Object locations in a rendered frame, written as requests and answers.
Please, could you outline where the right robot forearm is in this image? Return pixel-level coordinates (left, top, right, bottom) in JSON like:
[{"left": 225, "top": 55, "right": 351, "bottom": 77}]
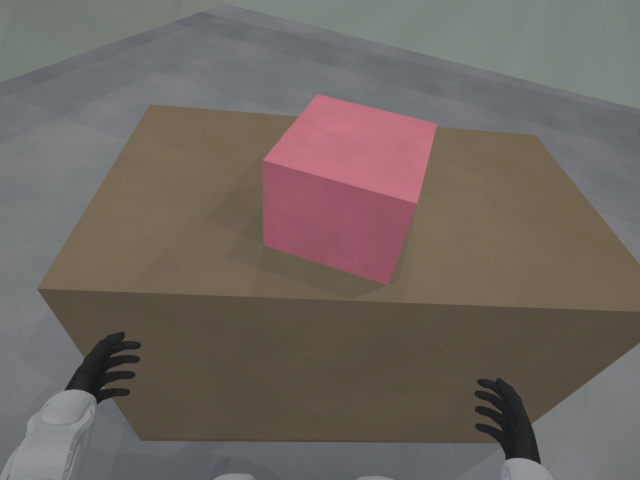
[{"left": 499, "top": 458, "right": 554, "bottom": 480}]

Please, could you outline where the pedestal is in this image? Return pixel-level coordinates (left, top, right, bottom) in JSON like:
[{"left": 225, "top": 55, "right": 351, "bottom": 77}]
[{"left": 37, "top": 105, "right": 640, "bottom": 443}]

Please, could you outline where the robot left hand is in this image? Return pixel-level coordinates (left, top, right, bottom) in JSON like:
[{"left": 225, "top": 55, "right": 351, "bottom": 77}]
[{"left": 64, "top": 332, "right": 141, "bottom": 404}]

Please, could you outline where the carton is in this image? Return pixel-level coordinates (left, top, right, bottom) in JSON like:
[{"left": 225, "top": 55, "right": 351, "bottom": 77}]
[{"left": 263, "top": 94, "right": 437, "bottom": 285}]

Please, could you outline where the left robot forearm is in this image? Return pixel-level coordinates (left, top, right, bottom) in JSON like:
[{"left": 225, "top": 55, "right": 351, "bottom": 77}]
[{"left": 0, "top": 390, "right": 97, "bottom": 480}]

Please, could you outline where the robot right hand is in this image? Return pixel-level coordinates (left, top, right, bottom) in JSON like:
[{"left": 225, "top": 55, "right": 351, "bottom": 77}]
[{"left": 475, "top": 378, "right": 541, "bottom": 465}]

